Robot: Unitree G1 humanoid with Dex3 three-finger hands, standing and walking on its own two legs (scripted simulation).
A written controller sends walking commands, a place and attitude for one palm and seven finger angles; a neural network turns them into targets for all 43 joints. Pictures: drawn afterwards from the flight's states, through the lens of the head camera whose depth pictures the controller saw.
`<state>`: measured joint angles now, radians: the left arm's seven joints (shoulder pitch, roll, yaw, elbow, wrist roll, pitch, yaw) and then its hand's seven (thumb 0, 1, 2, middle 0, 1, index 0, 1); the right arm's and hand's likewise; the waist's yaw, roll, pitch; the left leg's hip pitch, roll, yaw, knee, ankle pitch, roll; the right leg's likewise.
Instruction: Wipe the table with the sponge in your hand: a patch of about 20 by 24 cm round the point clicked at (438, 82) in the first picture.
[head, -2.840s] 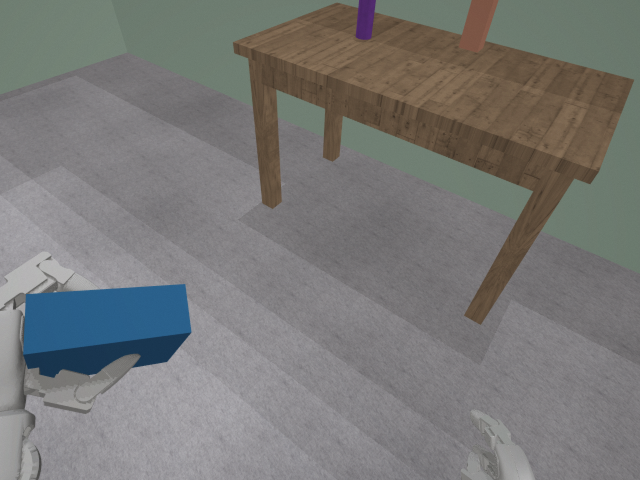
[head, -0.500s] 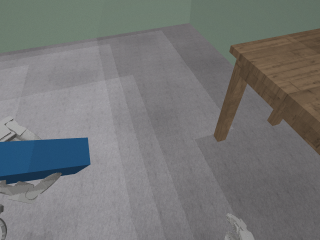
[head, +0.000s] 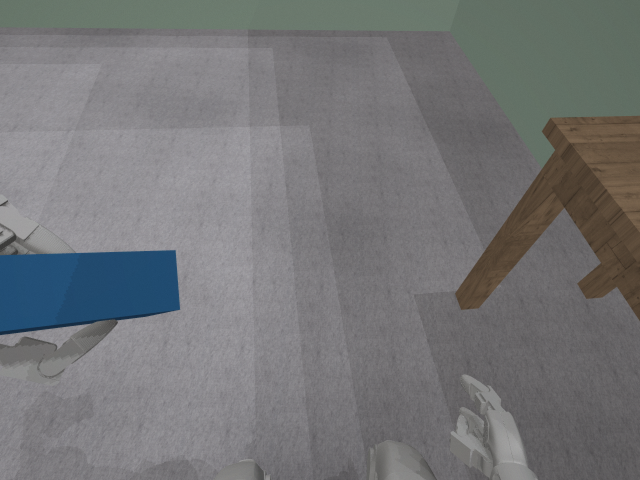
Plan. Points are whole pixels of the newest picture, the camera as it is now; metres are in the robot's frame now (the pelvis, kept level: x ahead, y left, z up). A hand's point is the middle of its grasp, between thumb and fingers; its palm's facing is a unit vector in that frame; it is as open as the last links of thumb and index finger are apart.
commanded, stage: walk to a spot facing it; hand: left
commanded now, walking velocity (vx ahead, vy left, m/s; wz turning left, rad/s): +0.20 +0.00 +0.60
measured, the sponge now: (108, 291) +0.25 +0.20 +0.17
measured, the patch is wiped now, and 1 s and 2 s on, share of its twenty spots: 0.00 0.00 0.00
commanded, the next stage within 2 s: turn to face it in 0.48 s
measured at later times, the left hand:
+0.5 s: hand (35, 327) +0.20 +0.23 +0.20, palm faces +0.60 -0.66 -0.46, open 9.2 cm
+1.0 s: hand (76, 356) +0.19 +0.20 +0.18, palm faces +0.68 -0.62 -0.40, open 9.2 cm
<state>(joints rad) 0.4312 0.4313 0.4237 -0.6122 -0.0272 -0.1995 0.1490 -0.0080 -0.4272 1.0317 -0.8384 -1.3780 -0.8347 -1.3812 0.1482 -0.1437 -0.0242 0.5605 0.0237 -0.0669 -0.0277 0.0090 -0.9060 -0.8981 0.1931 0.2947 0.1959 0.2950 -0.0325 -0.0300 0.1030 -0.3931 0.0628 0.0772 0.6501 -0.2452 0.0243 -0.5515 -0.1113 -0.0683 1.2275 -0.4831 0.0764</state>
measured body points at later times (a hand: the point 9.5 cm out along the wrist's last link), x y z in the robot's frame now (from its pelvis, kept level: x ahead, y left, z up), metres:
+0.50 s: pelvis +0.07 -0.06 +0.01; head +0.10 -0.05 +0.46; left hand +0.17 +0.26 +0.22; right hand +0.32 -0.26 -0.06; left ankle +0.05 +0.08 -0.69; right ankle +0.09 -0.16 -0.72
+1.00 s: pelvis +0.05 -0.10 +0.00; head +0.07 -0.12 +0.45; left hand +0.15 +0.23 +0.20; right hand +0.29 -0.22 -0.09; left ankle +0.01 +0.05 -0.67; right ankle +0.12 -0.15 -0.72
